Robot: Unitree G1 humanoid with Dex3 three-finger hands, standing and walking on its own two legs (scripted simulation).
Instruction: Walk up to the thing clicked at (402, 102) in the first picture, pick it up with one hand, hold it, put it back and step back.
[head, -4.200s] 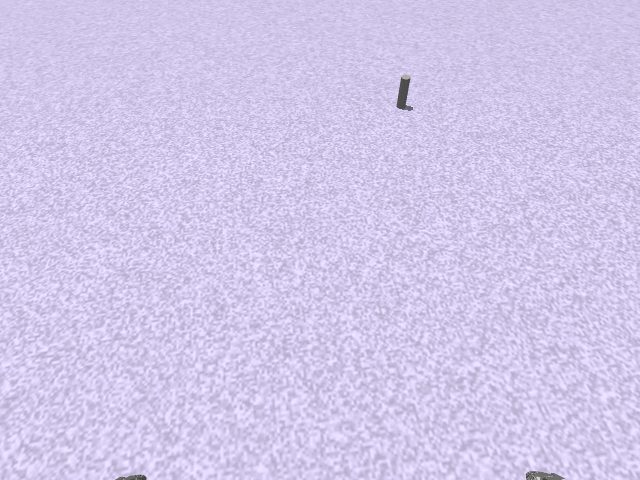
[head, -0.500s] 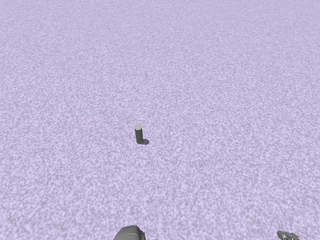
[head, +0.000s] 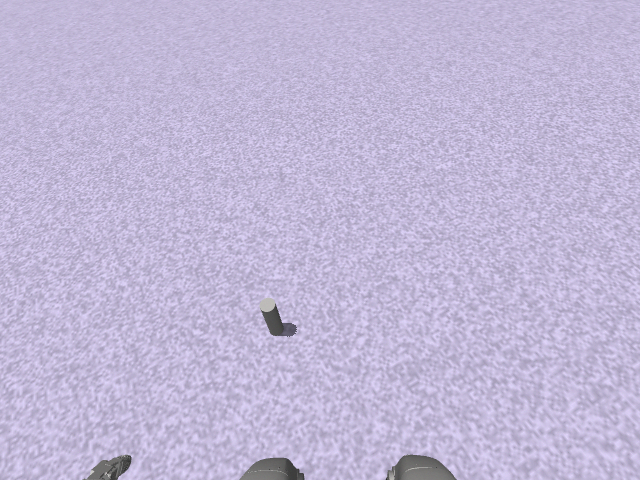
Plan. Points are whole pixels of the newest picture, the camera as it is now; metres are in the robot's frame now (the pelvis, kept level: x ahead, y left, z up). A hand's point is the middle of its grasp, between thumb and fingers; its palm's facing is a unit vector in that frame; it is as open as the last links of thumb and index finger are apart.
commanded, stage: walk up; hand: left
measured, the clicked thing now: (272, 317) +0.64 +0.23 -0.67
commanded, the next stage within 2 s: none
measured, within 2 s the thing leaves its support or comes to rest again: neither
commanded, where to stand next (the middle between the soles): +0.30 +0.02 m, yaw +0 degrees
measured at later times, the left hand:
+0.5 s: hand (127, 424) +0.21 +0.33 -0.15, palm faces -0.07 -0.94 -0.35, open 7.4 cm
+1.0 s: hand (160, 355) +0.31 +0.31 -0.14, palm faces +0.00 -0.93 -0.36, open 7.4 cm
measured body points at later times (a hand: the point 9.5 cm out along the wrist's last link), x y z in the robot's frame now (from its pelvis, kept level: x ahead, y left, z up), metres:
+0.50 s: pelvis +0.16 +0.06 +0.01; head +0.18 +0.08 +0.46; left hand +0.21 +0.38 -0.12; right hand +0.21 -0.27 -0.09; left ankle +0.20 +0.16 -0.73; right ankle +0.19 -0.10 -0.67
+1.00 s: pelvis +0.22 +0.05 +0.00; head +0.24 +0.05 +0.45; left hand +0.31 +0.35 -0.12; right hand +0.29 -0.27 -0.12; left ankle +0.25 +0.17 -0.73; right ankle +0.29 -0.09 -0.72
